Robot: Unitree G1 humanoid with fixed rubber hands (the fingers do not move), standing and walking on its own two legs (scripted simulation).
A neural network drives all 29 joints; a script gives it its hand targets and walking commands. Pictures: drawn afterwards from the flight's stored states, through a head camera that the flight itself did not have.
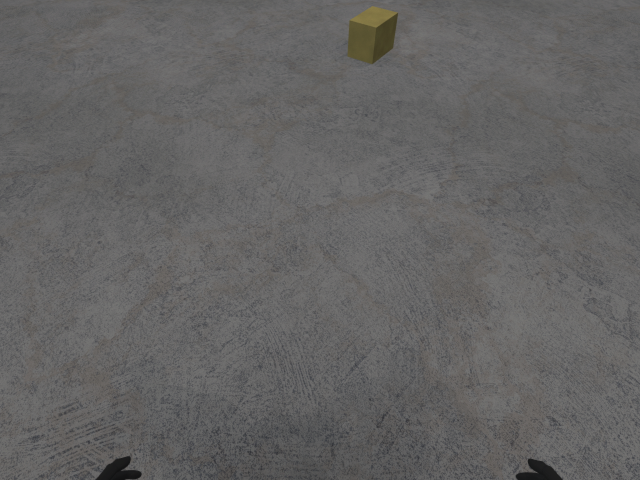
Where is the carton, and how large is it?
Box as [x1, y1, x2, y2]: [347, 6, 397, 63]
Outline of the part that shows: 397,12 372,6 349,20 347,55 372,63 392,48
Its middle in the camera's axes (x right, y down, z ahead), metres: +0.36 -1.39 +2.64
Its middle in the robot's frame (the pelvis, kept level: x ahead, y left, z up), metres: +2.82 -0.35 -0.66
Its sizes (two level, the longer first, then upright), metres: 0.297 0.199 0.234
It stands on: the floor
